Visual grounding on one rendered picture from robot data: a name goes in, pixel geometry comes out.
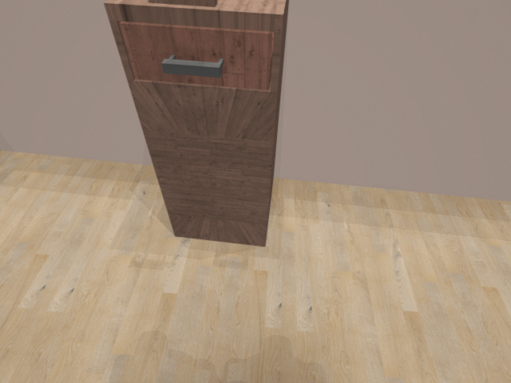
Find drawer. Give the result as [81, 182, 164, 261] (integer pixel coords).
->
[119, 22, 274, 90]

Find cabinet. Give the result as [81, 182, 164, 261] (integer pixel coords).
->
[104, 0, 289, 247]

